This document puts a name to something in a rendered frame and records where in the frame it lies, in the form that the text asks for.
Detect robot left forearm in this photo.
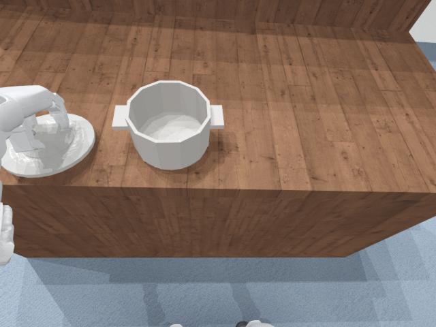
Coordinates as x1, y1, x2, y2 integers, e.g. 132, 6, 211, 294
0, 93, 24, 202

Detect pot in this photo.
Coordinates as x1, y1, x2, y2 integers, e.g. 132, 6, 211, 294
112, 80, 224, 170

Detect lid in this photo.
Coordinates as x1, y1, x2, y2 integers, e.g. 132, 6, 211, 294
1, 114, 95, 178

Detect robot left upper arm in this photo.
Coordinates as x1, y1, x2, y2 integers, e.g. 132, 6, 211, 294
0, 202, 14, 266

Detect table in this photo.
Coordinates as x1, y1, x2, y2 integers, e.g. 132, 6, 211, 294
0, 0, 436, 258

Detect robot left hand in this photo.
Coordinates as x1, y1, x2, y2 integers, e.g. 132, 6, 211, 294
0, 85, 69, 153

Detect knob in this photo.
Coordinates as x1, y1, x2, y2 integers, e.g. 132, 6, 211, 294
31, 123, 62, 146

